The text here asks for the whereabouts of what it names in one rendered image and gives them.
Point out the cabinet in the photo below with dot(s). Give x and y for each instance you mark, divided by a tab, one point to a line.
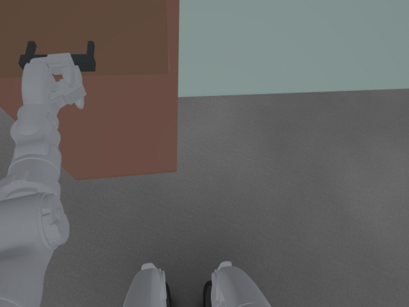
128	125

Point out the robot thigh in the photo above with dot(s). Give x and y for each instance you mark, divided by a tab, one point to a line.
148	288
234	288

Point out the robot left thigh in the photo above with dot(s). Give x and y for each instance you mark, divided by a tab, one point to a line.
148	288

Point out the left robot forearm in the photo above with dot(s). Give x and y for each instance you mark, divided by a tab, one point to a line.
36	163

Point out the drawer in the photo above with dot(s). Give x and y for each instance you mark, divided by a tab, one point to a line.
130	36

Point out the robot right thigh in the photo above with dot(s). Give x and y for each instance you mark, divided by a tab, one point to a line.
234	288

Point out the left robot upper arm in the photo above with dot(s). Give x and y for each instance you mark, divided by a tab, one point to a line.
31	228

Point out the handle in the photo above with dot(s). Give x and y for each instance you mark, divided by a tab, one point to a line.
86	62

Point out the robot left hand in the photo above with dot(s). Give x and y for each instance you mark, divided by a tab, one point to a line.
40	87

